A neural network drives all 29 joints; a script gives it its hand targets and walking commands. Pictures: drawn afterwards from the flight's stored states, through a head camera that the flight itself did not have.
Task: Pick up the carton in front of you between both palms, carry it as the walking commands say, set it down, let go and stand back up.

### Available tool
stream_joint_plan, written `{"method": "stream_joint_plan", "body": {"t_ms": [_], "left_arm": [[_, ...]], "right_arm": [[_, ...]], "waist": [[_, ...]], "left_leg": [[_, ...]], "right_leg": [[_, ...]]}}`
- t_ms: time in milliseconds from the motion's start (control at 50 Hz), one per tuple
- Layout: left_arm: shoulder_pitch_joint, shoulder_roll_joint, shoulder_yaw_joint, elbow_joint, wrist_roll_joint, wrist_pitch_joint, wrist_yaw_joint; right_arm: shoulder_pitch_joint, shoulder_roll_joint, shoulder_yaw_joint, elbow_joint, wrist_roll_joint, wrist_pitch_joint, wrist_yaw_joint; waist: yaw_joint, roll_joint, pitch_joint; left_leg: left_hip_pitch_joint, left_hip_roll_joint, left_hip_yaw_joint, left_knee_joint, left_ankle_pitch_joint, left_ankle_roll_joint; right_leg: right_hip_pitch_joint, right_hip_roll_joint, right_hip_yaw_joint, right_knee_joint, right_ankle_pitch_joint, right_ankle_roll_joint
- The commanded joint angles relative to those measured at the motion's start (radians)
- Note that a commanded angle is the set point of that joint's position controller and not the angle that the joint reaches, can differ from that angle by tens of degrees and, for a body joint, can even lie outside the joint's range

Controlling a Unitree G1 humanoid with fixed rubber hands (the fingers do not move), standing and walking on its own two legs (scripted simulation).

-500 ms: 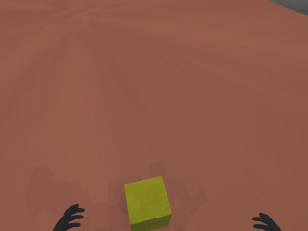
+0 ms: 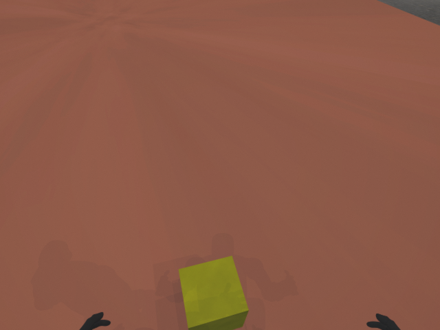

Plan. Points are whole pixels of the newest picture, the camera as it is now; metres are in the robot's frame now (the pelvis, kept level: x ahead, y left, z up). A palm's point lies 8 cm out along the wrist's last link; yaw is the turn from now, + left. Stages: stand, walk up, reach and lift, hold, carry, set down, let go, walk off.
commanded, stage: stand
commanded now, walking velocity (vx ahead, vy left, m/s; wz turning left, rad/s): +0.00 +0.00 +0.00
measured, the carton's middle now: (212, 299) +0.37 +0.06 -0.65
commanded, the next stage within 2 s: none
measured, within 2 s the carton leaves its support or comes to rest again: neither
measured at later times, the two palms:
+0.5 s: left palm out of the picture +0.07 +0.30 -0.11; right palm out of the picture +0.08 -0.31 -0.09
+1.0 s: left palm out of the picture +0.05 +0.30 -0.11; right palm out of the picture +0.07 -0.32 -0.09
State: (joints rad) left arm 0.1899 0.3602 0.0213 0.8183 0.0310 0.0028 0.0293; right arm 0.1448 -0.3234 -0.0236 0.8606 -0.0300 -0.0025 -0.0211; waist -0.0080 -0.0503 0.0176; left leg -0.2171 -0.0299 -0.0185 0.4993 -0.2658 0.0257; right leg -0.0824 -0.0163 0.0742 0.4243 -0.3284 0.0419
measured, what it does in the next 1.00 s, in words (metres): stands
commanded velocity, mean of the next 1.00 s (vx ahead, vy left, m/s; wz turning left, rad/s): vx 0.00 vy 0.00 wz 0.00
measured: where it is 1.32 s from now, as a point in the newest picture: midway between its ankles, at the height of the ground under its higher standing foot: outside the picture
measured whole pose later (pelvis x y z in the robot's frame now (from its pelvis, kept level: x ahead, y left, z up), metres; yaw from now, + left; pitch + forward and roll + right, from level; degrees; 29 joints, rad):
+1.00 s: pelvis -0.02 -0.01 +0.01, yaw +2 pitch -3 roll +0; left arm 0.16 0.39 0.01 1.01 0.02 -0.01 0.02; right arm 0.11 -0.38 -0.01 1.05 -0.01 -0.01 -0.01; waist -0.01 -0.03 0.04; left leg -0.18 -0.02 -0.05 0.40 -0.18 0.01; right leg -0.03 -0.01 0.04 0.33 -0.26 0.03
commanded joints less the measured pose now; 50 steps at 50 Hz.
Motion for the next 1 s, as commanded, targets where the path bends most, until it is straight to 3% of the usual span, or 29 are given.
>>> {"method": "stream_joint_plan", "body": {"t_ms": [0,420,980], "left_arm": [[-0.010,0.133,0.029,-0.034,-0.001,-0.013,0.003],[-0.025,0.163,0.020,0.077,-0.002,-0.019,-0.006],[-0.049,0.190,0.019,0.150,-0.009,-0.018,-0.011]], "right_arm": [[-0.028,-0.180,-0.040,-0.035,0.001,-0.013,-0.004],[-0.051,-0.209,-0.029,0.082,0.009,-0.012,0.004],[-0.064,-0.234,-0.014,0.155,0.016,-0.013,0.006]], "waist": [[0.001,0.050,-0.053],[-0.003,0.048,-0.007],[-0.002,0.052,-0.009]], "left_leg": [[0.085,0.116,-0.100,-0.077,0.336,0.005],[0.089,0.121,-0.119,-0.150,0.206,0.000],[0.085,0.124,-0.140,-0.150,0.249,-0.002]], "right_leg": [[-0.044,-0.061,0.022,-0.049,0.267,-0.025],[-0.043,-0.081,0.034,-0.130,0.172,-0.037],[-0.014,-0.089,0.023,-0.147,0.184,-0.041]]}}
